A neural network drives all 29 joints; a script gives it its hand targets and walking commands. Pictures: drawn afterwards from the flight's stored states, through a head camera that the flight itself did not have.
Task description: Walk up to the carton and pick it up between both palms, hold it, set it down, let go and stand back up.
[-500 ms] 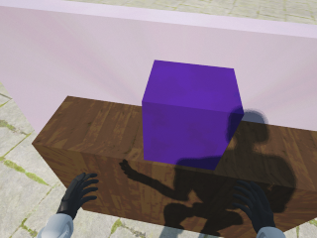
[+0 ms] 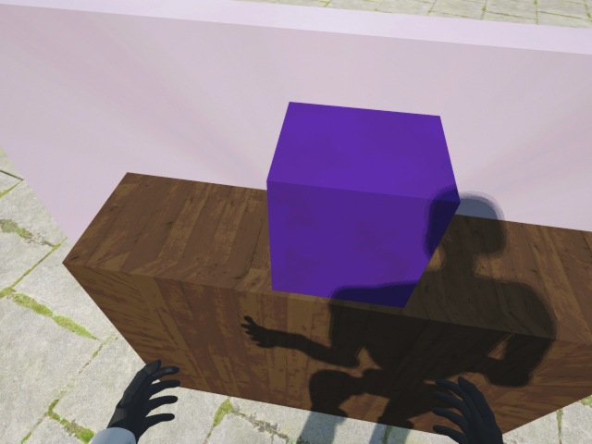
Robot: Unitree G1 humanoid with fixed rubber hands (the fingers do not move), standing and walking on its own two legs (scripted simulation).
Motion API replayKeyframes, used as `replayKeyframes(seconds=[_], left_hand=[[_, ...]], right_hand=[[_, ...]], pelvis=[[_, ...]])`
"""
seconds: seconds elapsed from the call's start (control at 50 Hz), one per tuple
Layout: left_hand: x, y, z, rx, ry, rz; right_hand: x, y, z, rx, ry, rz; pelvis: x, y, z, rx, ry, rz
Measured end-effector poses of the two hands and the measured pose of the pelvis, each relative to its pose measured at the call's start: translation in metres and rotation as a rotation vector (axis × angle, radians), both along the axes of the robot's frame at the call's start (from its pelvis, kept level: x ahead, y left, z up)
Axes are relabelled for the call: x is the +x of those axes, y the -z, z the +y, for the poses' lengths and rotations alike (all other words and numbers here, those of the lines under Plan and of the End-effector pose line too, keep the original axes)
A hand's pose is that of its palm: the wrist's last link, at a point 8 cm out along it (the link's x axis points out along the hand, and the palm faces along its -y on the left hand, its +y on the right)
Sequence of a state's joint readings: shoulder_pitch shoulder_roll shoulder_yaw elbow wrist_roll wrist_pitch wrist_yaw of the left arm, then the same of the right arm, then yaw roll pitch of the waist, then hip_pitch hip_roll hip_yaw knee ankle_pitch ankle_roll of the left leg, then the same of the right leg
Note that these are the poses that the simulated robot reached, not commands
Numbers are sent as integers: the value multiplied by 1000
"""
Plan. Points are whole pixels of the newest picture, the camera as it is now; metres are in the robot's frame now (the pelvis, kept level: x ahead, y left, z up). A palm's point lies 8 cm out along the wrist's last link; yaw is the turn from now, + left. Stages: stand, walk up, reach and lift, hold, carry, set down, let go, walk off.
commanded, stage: set down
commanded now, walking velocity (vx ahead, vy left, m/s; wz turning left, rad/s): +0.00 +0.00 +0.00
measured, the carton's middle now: (349, 209) +0.46 -0.03 +0.05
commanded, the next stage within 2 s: let go in 1.32 s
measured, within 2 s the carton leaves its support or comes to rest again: neither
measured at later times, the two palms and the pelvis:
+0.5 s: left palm out of the picture +0.12 +0.22 -0.09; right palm out of the picture +0.12 -0.20 -0.10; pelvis -0.02 -0.01 +0.00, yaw +0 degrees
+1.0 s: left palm (160, 441) +0.15 +0.22 -0.13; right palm out of the picture +0.14 -0.18 -0.13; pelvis +0.00 +0.01 -0.01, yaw +0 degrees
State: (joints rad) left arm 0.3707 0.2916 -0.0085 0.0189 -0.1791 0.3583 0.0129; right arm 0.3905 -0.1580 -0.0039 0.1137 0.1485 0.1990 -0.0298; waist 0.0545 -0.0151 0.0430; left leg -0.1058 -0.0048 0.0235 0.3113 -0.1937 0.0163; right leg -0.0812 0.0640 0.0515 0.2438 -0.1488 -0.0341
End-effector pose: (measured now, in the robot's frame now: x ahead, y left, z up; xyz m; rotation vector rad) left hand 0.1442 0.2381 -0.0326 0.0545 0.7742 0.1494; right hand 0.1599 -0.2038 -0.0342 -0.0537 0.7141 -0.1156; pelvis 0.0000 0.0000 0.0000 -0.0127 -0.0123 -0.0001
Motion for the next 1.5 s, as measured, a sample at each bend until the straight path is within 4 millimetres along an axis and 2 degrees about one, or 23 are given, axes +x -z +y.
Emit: replayKeyframes(seconds=[0.26,0.46,0.84,1.2,1.36,1.5], left_hand=[[-19,31,-10,-3,-12,195],[-22,55,-19,26,17,307],[-4,82,-19,34,40,491],[10,112,-4,28,33,738],[22,113,-3,22,40,734],[29,104,-6,23,68,677]], right_hand=[[-25,34,1,9,9,182],[-35,59,1,9,17,272],[-20,82,9,16,24,416],[-23,122,34,26,23,661],[-22,128,39,12,23,671],[-16,119,24,-18,39,608]], pelvis=[[-13,1,-4,9,-1,6],[-16,3,-5,14,1,23],[-1,4,0,5,-2,47],[4,13,13,-13,-5,163],[2,15,16,-19,1,206],[-3,13,15,-18,6,200]])
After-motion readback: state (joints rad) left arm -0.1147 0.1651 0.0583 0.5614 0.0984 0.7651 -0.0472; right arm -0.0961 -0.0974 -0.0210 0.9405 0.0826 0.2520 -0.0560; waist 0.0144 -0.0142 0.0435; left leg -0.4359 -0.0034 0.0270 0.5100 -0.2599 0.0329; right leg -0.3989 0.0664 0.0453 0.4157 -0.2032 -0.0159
